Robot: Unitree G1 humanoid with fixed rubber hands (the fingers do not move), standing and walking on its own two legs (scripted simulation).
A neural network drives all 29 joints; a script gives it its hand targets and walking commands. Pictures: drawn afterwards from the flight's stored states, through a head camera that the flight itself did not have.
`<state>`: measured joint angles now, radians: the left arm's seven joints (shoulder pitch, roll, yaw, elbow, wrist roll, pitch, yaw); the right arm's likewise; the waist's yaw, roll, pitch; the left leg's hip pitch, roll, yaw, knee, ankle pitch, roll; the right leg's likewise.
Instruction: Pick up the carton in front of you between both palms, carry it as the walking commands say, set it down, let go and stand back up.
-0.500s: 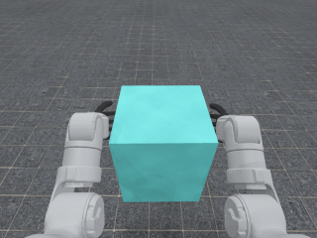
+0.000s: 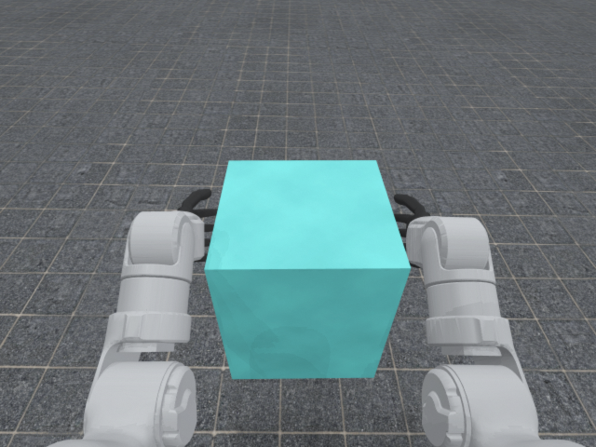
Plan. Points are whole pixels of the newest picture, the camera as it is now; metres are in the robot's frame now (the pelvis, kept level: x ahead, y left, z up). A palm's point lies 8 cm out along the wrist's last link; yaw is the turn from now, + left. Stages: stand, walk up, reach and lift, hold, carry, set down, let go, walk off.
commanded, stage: carry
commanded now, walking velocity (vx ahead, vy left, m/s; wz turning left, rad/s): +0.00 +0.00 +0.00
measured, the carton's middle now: (302, 271) +0.35 +0.00 +0.06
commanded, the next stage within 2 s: none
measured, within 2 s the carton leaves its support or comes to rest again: neither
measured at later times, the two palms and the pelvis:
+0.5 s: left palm (189, 233) +0.35 +0.15 +0.13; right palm (418, 238) +0.35 -0.15 +0.13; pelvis +0.00 +0.00 +0.00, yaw +0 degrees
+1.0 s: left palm (218, 207) +0.40 +0.12 +0.14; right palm (433, 223) +0.38 -0.18 +0.13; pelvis +0.04 -0.02 +0.00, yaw +0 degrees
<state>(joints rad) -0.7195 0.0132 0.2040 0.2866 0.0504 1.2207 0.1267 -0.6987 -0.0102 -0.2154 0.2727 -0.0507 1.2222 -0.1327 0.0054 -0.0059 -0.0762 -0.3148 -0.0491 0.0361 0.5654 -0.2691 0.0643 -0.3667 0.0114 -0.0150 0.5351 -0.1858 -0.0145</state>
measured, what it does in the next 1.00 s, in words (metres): stands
